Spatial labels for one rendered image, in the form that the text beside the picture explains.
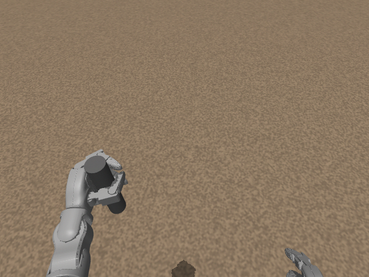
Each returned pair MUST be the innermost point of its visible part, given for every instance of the can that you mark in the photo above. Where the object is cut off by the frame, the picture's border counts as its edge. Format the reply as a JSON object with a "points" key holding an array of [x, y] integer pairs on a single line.
{"points": [[100, 174]]}

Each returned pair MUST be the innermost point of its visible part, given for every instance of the left robot hand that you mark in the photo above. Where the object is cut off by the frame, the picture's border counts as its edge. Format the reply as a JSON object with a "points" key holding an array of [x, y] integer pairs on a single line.
{"points": [[81, 192]]}

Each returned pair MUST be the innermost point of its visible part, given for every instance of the right robot hand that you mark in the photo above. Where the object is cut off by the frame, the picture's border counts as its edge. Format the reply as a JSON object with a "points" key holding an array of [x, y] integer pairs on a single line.
{"points": [[303, 263]]}

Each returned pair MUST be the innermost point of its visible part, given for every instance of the left robot arm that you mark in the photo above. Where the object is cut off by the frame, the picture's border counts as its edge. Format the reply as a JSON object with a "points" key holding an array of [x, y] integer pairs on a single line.
{"points": [[72, 238]]}

